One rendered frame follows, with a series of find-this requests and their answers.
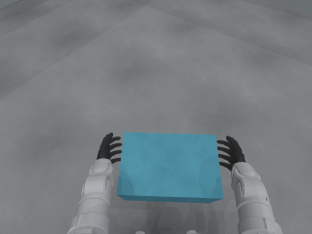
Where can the carton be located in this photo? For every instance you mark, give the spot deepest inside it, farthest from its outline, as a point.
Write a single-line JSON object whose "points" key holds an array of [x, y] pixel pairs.
{"points": [[160, 167]]}

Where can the right robot forearm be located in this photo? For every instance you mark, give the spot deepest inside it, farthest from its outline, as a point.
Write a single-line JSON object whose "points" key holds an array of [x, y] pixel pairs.
{"points": [[252, 202]]}

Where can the left robot forearm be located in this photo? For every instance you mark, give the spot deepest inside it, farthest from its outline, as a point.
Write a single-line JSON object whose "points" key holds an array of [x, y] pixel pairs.
{"points": [[94, 202]]}

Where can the right robot hand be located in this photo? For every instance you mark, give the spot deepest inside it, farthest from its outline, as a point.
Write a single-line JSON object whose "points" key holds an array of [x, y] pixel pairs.
{"points": [[235, 152]]}

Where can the left robot hand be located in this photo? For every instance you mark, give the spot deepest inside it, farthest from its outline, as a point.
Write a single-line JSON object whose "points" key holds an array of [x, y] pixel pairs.
{"points": [[105, 147]]}

